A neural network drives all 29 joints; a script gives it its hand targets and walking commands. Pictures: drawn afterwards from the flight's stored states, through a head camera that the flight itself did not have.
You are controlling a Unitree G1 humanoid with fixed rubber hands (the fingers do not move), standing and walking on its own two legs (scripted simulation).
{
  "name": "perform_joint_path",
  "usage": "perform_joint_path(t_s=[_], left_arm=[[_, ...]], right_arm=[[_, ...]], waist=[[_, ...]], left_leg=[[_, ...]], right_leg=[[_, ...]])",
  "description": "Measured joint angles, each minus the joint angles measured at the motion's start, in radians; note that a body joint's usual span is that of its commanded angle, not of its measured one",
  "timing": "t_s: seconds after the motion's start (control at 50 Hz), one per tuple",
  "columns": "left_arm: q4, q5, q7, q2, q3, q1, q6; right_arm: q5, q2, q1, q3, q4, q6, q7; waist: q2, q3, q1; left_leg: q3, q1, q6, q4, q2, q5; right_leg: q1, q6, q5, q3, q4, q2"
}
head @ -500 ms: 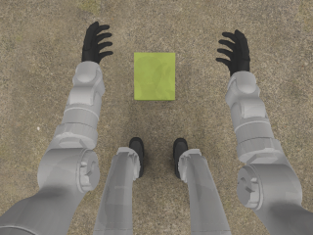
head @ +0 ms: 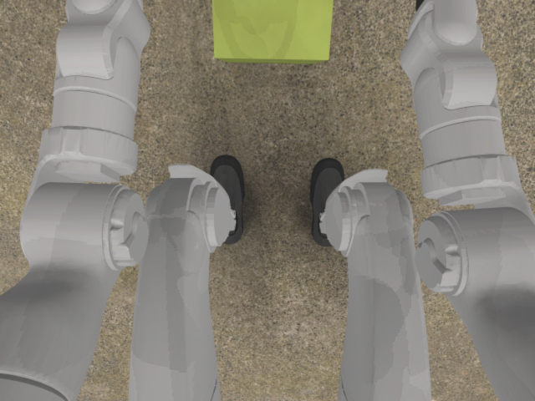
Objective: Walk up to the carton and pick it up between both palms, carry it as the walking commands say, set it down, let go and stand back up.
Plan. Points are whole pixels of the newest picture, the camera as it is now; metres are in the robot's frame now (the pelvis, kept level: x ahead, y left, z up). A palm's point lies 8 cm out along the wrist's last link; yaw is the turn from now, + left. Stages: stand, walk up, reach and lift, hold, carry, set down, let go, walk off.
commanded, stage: reach and lift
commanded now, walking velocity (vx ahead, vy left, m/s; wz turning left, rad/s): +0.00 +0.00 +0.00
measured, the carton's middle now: out of the picture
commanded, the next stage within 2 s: none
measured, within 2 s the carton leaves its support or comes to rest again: neither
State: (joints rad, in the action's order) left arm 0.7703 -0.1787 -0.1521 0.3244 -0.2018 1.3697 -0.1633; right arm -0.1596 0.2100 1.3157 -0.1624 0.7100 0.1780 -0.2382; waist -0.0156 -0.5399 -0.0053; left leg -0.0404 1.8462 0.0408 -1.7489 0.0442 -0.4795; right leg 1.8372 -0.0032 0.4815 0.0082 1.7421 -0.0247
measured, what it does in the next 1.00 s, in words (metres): lowers itself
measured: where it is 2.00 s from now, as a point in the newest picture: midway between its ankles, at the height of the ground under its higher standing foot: (277, 216)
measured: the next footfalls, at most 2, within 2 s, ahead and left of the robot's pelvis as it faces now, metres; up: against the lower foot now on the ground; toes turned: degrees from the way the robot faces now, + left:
none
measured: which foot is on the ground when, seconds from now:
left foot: down 0.00-1.00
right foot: down 0.00-1.00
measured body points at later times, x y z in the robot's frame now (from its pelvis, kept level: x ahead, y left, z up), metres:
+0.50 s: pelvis +0.00 +0.00 -0.09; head +0.39 +0.01 +0.12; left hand +0.53 +0.17 -0.33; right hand +0.54 -0.14 -0.32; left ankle +0.13 +0.11 -0.47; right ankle +0.13 -0.12 -0.47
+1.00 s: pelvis +0.01 +0.00 -0.13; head +0.40 +0.01 +0.07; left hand +0.56 +0.18 -0.35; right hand +0.57 -0.16 -0.35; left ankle +0.13 +0.11 -0.47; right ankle +0.13 -0.12 -0.47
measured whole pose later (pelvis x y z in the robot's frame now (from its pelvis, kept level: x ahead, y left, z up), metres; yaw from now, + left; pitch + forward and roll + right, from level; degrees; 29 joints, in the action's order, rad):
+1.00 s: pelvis +0.01 +0.00 -0.13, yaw +1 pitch +34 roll +0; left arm 1.26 -0.23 -0.09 0.39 -0.07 1.58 0.01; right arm -0.23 0.35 1.52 -0.08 1.13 0.05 -0.11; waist -0.02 -0.52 0.00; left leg -0.04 2.22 0.05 -2.19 0.04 -0.57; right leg 2.21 0.00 0.58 0.01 2.19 -0.02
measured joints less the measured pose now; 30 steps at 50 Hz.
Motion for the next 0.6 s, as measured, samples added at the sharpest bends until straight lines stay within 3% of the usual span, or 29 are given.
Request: perform_joint_path(t_s=[0.08,0.16,0.24,0.3,0.48,0.54,0.6], left_arm=[[0.000,-0.055,-0.028,0.000,0.070,-0.020,-0.076],[0.040,-0.055,-0.031,0.001,0.078,-0.006,-0.059],[0.251,0.000,0.001,0.001,0.079,0.052,-0.009],[0.330,0.029,0.031,0.001,0.079,0.070,0.026],[0.386,0.029,0.056,0.002,0.079,0.137,0.105],[0.403,-0.002,0.045,0.027,0.079,0.164,0.089],[0.382,-0.057,0.028,0.043,0.095,0.160,0.131]], right_arm=[[-0.050,0.034,-0.004,0.019,-0.002,0.061,-0.011],[-0.066,0.054,0.019,0.034,0.010,0.059,-0.006],[-0.066,0.057,0.080,0.034,0.204,0.031,0.049],[-0.066,0.055,0.098,0.034,0.290,0.011,0.086],[-0.062,0.060,0.142,0.043,0.319,-0.059,0.096],[-0.062,0.098,0.166,0.048,0.340,-0.068,0.085],[-0.066,0.105,0.165,0.051,0.340,-0.100,0.071]], waist=[[0.000,0.008,0.000],[0.000,0.016,0.000],[-0.002,0.097,0.000],[-0.002,0.128,0.000],[-0.005,0.010,0.000],[-0.007,0.012,0.000],[-0.007,0.014,0.000]], left_leg=[[-0.001,0.039,0.005,-0.090,0.000,-0.019],[-0.002,0.040,0.006,-0.142,0.000,-0.028],[-0.002,0.103,0.006,-0.175,0.000,-0.023],[-0.003,0.153,0.005,-0.199,0.000,-0.023],[-0.003,0.247,0.006,-0.278,0.000,-0.038],[-0.003,0.279,0.008,-0.306,0.000,-0.051],[-0.001,0.281,0.010,-0.345,0.000,-0.075]], right_leg=[[0.039,0.002,0.022,0.000,0.092,0.003],[0.040,0.002,0.032,0.000,0.147,0.004],[0.106,0.002,0.029,0.000,0.184,0.005],[0.156,0.002,0.030,0.000,0.209,0.006],[0.248,0.002,0.047,0.000,0.287,0.008],[0.279,0.004,0.060,0.000,0.314,0.007],[0.279,0.005,0.083,0.000,0.351,0.005]])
